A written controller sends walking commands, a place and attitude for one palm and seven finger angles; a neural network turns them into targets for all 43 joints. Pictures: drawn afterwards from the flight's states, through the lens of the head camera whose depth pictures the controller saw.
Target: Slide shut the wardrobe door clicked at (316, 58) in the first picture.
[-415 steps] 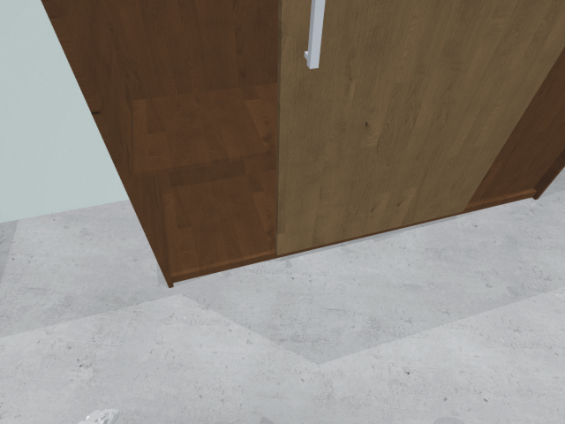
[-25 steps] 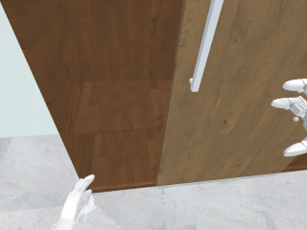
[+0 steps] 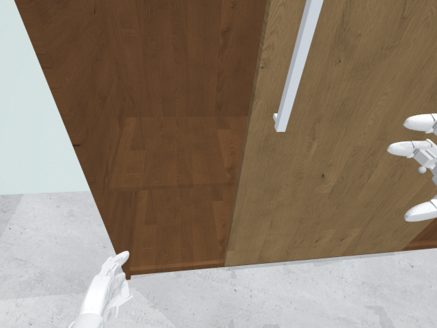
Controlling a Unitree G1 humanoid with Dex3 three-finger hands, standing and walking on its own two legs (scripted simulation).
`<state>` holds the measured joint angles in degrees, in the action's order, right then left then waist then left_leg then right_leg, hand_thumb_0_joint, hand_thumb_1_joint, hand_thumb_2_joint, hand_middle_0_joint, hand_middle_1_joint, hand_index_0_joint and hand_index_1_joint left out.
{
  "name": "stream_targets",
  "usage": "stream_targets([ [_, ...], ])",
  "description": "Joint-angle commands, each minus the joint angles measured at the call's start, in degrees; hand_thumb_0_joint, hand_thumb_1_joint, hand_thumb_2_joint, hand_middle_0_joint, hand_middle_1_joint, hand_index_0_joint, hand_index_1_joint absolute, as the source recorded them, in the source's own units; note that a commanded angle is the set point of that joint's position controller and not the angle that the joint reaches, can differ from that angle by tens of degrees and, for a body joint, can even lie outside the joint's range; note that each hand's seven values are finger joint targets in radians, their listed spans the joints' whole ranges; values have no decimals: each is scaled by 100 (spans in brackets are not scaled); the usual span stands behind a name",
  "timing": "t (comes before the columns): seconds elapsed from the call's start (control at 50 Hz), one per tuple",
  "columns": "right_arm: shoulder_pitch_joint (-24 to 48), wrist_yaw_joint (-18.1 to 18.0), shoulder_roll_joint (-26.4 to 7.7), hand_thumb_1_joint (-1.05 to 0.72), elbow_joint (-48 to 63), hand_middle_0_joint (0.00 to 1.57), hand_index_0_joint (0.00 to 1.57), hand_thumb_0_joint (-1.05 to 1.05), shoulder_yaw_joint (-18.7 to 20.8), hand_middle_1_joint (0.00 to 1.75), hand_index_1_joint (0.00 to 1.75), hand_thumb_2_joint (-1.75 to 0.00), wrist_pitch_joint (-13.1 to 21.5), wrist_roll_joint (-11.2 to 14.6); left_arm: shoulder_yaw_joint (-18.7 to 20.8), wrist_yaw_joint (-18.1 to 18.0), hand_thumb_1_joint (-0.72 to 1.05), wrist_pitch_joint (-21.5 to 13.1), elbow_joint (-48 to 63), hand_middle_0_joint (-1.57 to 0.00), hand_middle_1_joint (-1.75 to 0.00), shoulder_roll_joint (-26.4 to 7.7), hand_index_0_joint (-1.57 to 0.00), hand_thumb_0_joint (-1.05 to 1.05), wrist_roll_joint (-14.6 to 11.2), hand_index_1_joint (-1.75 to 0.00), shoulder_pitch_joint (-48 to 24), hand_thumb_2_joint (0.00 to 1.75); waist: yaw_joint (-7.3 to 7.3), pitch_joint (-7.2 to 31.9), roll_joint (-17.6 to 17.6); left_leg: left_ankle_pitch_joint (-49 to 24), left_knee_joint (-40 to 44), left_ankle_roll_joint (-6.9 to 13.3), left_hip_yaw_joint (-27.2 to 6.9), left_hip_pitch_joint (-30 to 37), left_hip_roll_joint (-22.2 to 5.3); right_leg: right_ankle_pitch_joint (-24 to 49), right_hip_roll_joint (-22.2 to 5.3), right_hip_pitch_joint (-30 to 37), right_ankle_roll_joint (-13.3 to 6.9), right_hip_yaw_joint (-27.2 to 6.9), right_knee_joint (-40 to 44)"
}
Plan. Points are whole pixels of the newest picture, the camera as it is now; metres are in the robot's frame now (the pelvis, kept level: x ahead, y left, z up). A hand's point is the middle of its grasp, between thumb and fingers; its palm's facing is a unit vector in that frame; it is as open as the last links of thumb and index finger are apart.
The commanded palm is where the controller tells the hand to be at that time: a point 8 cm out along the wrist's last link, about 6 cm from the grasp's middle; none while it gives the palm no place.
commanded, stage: move the hooked fingers beside the handle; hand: right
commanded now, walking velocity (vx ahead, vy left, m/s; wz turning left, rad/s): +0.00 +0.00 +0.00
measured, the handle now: (292, 67) +0.57 -0.15 +0.25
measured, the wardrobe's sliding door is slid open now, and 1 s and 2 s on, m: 0.44 0.44 0.44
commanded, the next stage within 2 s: none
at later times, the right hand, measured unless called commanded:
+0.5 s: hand (390, 144) +0.33 -0.26 +0.24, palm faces -0.01 +1.00 -0.07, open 13.9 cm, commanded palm +0.30 -0.31 +0.24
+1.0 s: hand (363, 124) +0.39 -0.25 +0.23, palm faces -0.03 +1.00 -0.03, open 13.9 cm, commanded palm +0.38 -0.30 +0.23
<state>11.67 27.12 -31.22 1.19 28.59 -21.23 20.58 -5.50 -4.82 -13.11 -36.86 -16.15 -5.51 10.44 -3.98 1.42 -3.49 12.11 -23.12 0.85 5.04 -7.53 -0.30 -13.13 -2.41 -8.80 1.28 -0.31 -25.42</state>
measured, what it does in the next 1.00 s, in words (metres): stands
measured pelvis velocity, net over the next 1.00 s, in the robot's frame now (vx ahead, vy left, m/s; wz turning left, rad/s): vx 0.02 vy -0.01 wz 0.01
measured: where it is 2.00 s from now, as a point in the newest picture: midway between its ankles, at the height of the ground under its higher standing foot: outside the picture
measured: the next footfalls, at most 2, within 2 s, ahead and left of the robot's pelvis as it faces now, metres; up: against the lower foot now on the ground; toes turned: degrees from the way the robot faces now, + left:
none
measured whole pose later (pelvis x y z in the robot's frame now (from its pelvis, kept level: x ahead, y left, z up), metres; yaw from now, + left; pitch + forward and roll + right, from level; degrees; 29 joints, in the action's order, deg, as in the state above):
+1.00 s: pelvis +0.02 -0.01 +0.00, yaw +1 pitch +0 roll +1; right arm 33.2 22.5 -29.4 -23.7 20.9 -17.6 14.4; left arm -4.1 -5.6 -10.6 -38.3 -16.1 -5.1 12.4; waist -0.7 2.6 -2.3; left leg 13.1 -23.5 0.2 4.1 -10.5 -0.7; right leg -14.6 -2.0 -11.6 0.6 0.5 -26.0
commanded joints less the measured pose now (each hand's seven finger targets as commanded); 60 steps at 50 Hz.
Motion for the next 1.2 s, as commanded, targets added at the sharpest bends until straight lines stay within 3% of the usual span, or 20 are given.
stream_targets([
  [0.0, 1852, 55, -1641, 50, 852, 30, 30, 0, 487, 120, 120, -30, 348, 122, 282, -40, 90, -350, 975, -20, -30, -727, -20, 0, 3, -30, -971, 90, 19, 776, -54, -407, 445, -30, -251, 31, 191, 631, 349, 99, -229, -81, 342],
  [0.08, 1928, 46, -1720, 50, 1008, 30, 30, 0, 546, 120, 120, -30, 388, 122, 284, -36, 90, -360, 1011, -20, -30, -715, -20, 0, 17, -30, -1004, 90, -16, 903, -166, -515, 417, -10, -267, 86, 201, 730, 379, 174, -229, -76, 287],
  [0.14, 2244, 43, -1689, 50, 587, 30, 30, 0, 467, 120, 120, -30, 432, 97, 301, -64, 90, -368, 919, -20, -30, -744, -20, 0, 19, -30, -935, 90, 64, 863, -10, -467, 442, -39, -274, 4, 199, 656, 369, 143, -240, -88, 296],
  [0.24, 2932, -59, -1420, 50, 317, 30, 30, 0, -12, 120, 120, -30, 532, -65, 284, -100, 90, -381, 901, -20, -30, -717, -20, 0, -4, -30, -935, 90, 162, 833, -170, -285, 460, -17, -251, -131, 197, 501, 390, 185, -227, -112, 311],
  [0.3, 3260, -102, -1524, 50, 102, 30, 30, 0, -15, 120, 120, -30, 610, -144, 296, -120, 90, -371, 856, -20, -30, -734, -20, 0, 15, -30, -898, 90, 185, 934, -114, -301, 464, -16, -291, -83, 174, 521, 392, 167, -239, -106, 272],
  [0.38, 3400, -162, -1649, 50, -73, 30, 30, 0, 79, 120, 120, -30, 677, -226, 318, -99, 90, -333, 888, -20, -30, -747, -20, 0, 32, -30, -873, 90, 114, 1183, -276, -595, 368, 26, -284, 101, 173, 746, 393, 201, -227, -82, 236],
  [0.44, 3353, -170, -1614, 50, -339, 30, 30, 0, 95, 120, 120, -30, 674, -241, 335, -83, 90, -283, 903, -20, -30, -752, -20, 0, 31, -30, -790, 90, 114, 1247, -4, -891, 280, 12, -209, 152, 190, 910, 384, 169, -241, -77, 261],
  [0.52, 3121, -197, -1664, 50, -237, 30, 30, 0, 237, 120, 120, -30, 625, -242, 369, -29, 90, -232, 994, -20, -30, -756, -20, 0, 40, -30, -748, 90, 27, 1426, -44, -1347, 157, 31, -211, 303, 176, 1254, 375, 180, -244, -30, 212],
  [0.58, 3299, -222, -1727, 50, -664, 30, 30, 0, 223, 120, 120, -30, 555, -284, 401, -50, 90, -156, 890, -20, -30, -824, -20, 0, 41, -30, -666, 90, 115, 1163, 99, -1241, 202, 13, -226, 135, 197, 1145, 359, 49, -248, 12, 179],
  [0.6, 3493, -223, -1585, 50, -636, 30, 30, 0, 46, 120, 120, -30, 551, -304, 397, -56, 90, -150, 914, -20, -30, -805, -20, 0, 20, -30, -643, 90, 162, 1191, 94, -1195, 198, 3, -202, 79, 188, 1121, 348, 76, -245, -7, 207],
  [0.68, 3929, -274, -1544, 50, -337, 30, 30, 0, -62, 120, 120, -30, 727, -344, 430, -76, 90, -169, 915, -20, -30, -800, -20, 0, 40, -30, -609, 90, 214, 1537, -216, -1470, 157, 43, -228, 152, 208, 1418, 350, 374, -239, 0, 111],
  [0.74, 4136, -280, -1355, 50, -636, 30, 30, 0, -270, 120, 120, -30, 803, -366, 433, -105, 90, -146, 827, -20, -30, -791, -20, 0, 29, -30, -500, 90, 315, 1356, -202, -1424, 178, 30, -188, -1, 224, 1345, 345, 353, -232, -26, 156],
  [0.82, 4249, -384, -1467, 50, -962, 30, 30, 0, -207, 120, 120, -30, 780, -442, 456, -123, 90, -127, 766, -20, -30, -817, -20, 0, 37, -30, -446, 90, 287, 1405, -62, -1362, 181, 39, -183, 2, 214, 1319, 337, 316, -240, -39, 161],
  [0.84, 4386, -375, -1254, 50, -918, 30, 30, 0, -431, 120, 120, -30, 779, -457, 444, -121, 90, -114, 779, -20, -30, -797, -20, 0, 34, -30, -449, 90, 317, 1428, -150, -1402, 163, 45, -168, -15, 212, 1374, 345, 354, -228, -47, 178],
  [0.9, 4643, -491, -1357, 50, -1164, 30, 30, 0, -409, 120, 120, -30, 749, -523, 458, -123, 90, -76, 715, -20, -30, -819, -20, 0, 52, -30, -394, 90, 345, 1437, -65, -1336, 193, 43, -192, -51, 195, 1305, 336, 295, -233, -48, 172],
  [0.94, 4724, -521, -1455, 50, -1588, 30, 30, 0, -317, 120, 120, -30, 741, -550, 474, -149, 90, -27, 644, -20, -30, -840, -20, 0, 60, -30, -310, 90, 393, 1351, 197, -1300, 211, 20, -198, -94, 197, 1210, 329, 196, -254, -28, 169],
  [1.0, 5075, -571, -1554, 50, -1550, 30, 30, 0, -340, 120, 120, -30, 869, -650, 493, -137, 90, 1, 676, -20, -30, -823, -20, 0, 76, -30, -245, 90, 384, 1678, -55, -1515, 156, 50, -223, 27, 179, 1445, 321, 319, -241, -24, 122],
  [1.02, 5232, -570, -1376, 50, -1607, 30, 30, 0, -510, 120, 120, -30, 917, -652, 487, -139, 90, 7, 655, -20, -30, -803, -20, 0, 77, -30, -233, 90, 444, 1645, -77, -1600, 158, 47, -222, -10, 185, 1500, 323, 366, -240, -15, 113],
  [1.12, 5441, -593, -1417, 50, -2186, 30, 30, 0, -525, 120, 120, -30, 1021, -708, 539, -139, 90, 56, 573, -20, -30, -845, -20, 0, 76, -30, -33, 90, 492, 1618, 103, -1610, 150, 42, -209, -72, 197, 1468, 304, 269, -246, -14, 104],
  [1.18, 5672, -632, -1444, 50, -2251, 30, 30, 0, -564, 120, 120, -30, 1096, -774, 570, -119, 90, 81, 541, -20, -30, -866, -20, 0, 102, -30, 41, 90, 509, 1736, -3, -1720, 146, 61, -228, -55, 207, 1594, 310, 336, -249, -8, 67],
])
